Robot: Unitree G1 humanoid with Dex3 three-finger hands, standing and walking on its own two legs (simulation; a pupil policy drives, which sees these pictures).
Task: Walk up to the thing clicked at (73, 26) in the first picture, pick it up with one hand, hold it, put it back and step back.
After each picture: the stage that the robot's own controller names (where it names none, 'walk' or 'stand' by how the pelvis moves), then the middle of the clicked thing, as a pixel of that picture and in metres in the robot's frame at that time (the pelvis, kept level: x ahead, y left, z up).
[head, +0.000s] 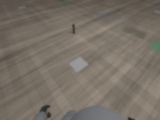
stand; (73, 29) +2.03 +0.49 -0.66
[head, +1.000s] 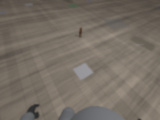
walk; (80, 32) +1.94 +0.21 -0.64
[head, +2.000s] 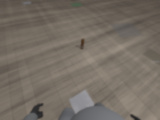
walk; (82, 44) +1.37 +0.12 -0.65
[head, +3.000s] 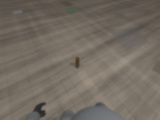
walk; (77, 62) +0.88 +0.16 -0.64
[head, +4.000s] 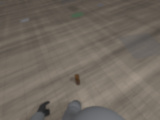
walk; (77, 79) +0.56 +0.20 -0.63
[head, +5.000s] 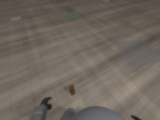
stand; (72, 90) +0.41 +0.19 -0.64
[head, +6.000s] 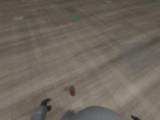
stand; (72, 91) +0.40 +0.19 -0.65
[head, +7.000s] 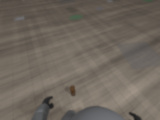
stand; (72, 91) +0.40 +0.19 -0.65
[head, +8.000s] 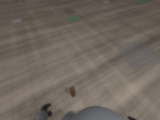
stand; (73, 92) +0.40 +0.19 -0.65
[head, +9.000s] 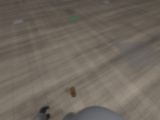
stand; (73, 92) +0.40 +0.19 -0.66
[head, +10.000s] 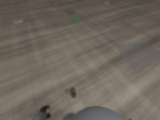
stand; (73, 92) +0.39 +0.19 -0.66
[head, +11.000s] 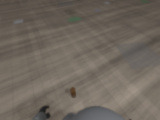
stand; (73, 93) +0.40 +0.19 -0.66
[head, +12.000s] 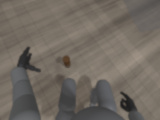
go down; (67, 62) +0.46 +0.18 -0.40
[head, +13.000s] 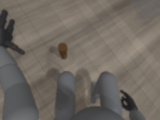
go down; (63, 52) +0.50 +0.19 -0.28
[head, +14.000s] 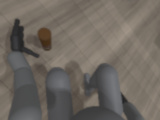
close in; (46, 41) +0.50 +0.22 -0.20
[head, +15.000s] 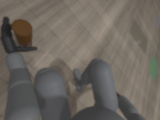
close; (24, 38) +0.49 +0.25 -0.17
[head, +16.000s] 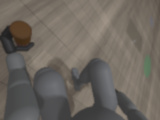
lift; (22, 38) +0.47 +0.25 -0.18
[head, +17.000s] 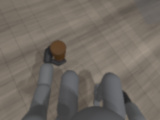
lift; (59, 55) +0.39 +0.22 -0.03
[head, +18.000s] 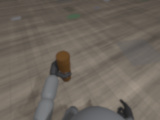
hold; (64, 68) +0.32 +0.17 +0.09
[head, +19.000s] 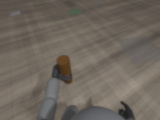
hold; (66, 71) +0.31 +0.17 +0.03
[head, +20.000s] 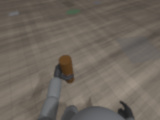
hold; (67, 71) +0.32 +0.16 +0.03
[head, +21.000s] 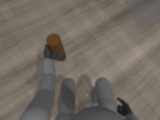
crouch; (58, 50) +0.45 +0.19 -0.03
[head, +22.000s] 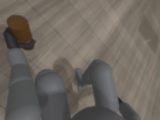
lower; (24, 37) +0.49 +0.24 -0.18
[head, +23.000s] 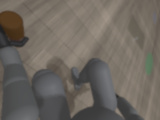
lower; (15, 34) +0.49 +0.26 -0.18
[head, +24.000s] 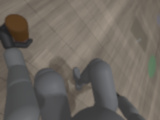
lower; (20, 35) +0.48 +0.26 -0.18
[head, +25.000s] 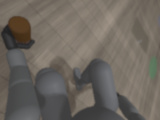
lower; (23, 36) +0.48 +0.25 -0.18
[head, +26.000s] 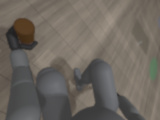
rest; (26, 37) +0.48 +0.24 -0.18
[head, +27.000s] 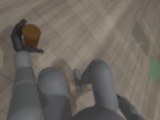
withdraw; (31, 41) +0.47 +0.23 -0.18
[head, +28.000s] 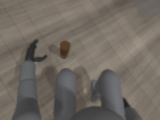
walk; (64, 51) +0.47 +0.18 -0.23
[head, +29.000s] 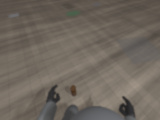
stand; (73, 91) +0.39 +0.15 -0.58
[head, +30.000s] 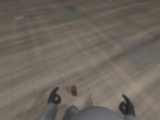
stand; (74, 91) +0.40 +0.16 -0.60
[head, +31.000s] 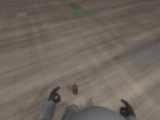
stand; (75, 90) +0.40 +0.16 -0.61
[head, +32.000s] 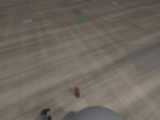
walk; (77, 92) +0.40 +0.15 -0.66
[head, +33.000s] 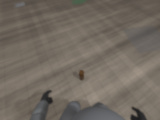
walk; (81, 75) +0.53 +0.10 -0.63
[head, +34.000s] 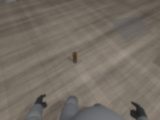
walk; (74, 57) +0.82 +0.23 -0.63
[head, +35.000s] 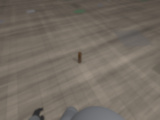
stand; (79, 58) +1.03 +0.18 -0.64
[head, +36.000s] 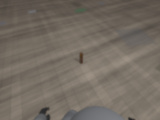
stand; (81, 58) +1.01 +0.16 -0.66
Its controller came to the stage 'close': yes
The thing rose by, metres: 0.70
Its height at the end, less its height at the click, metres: +0.00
